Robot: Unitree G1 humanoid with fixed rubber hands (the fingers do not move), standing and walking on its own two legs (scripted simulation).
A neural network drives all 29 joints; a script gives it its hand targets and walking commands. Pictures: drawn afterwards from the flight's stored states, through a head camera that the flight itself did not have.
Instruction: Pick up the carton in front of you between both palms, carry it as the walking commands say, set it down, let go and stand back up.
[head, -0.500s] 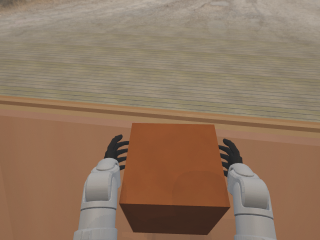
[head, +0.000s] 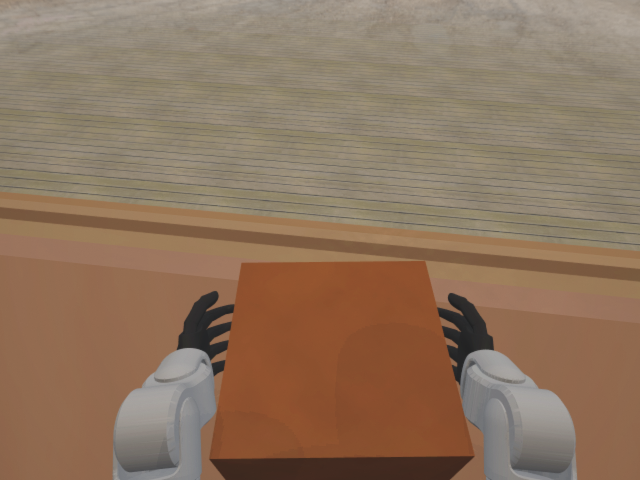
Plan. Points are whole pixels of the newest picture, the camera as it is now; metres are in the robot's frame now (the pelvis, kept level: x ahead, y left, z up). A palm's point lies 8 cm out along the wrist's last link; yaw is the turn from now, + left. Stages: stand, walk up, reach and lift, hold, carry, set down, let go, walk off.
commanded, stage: carry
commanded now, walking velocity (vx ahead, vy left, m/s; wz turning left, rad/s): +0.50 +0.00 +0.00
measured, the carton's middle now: (333, 392) +0.24 +0.02 +0.03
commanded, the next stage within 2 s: none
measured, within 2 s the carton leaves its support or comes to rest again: neither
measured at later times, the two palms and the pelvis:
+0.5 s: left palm (264, 198) +0.55 +0.15 +0.07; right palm (435, 195) +0.59 -0.15 +0.07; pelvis +0.33 -0.03 +0.01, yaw +5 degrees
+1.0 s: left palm (279, 84) +0.98 +0.18 +0.10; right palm (401, 92) +0.97 -0.12 +0.10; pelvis +0.65 +0.04 +0.00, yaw +1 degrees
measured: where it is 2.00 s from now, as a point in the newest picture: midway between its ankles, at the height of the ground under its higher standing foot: (320, 318)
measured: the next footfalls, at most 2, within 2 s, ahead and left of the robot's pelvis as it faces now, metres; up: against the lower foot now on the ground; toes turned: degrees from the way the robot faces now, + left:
right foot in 0.34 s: +0.41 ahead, -0.10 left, +0.00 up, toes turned -9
left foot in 0.80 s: +0.72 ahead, +0.11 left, +0.00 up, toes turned +12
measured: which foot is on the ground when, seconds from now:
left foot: down 0.00-0.36, up 0.38-0.78, down 0.80-1.00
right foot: up 0.00-0.32, down 0.34-0.82, up 0.84-1.00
